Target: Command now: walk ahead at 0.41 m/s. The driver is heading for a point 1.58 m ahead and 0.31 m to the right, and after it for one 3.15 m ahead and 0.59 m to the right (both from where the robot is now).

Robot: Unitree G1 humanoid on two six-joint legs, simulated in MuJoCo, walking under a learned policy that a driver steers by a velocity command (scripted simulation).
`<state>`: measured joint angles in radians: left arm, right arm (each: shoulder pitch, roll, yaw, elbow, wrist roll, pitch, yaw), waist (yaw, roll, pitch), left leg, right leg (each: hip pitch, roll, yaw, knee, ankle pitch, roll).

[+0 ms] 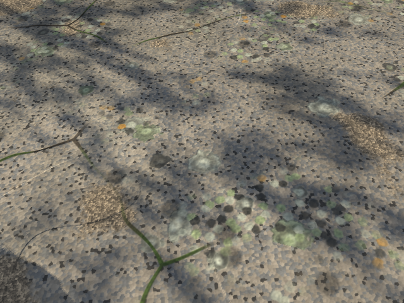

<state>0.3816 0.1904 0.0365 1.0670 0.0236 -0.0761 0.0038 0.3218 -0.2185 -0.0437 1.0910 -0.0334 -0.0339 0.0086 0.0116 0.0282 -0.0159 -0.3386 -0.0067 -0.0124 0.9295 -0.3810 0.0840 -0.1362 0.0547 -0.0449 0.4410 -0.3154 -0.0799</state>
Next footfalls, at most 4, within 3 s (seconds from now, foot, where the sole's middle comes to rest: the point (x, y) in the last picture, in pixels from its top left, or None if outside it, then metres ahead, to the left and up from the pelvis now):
0.34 left None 0.34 0.08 -0.78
0.88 right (250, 277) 0.63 -0.09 -0.78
1.42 left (238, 192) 0.99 -0.07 -0.78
1.92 right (297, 167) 1.11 -0.33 -0.78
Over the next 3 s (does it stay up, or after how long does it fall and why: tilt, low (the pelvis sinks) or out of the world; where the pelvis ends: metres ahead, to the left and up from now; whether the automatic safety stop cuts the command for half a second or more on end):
stays up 1.19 -0.23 0.00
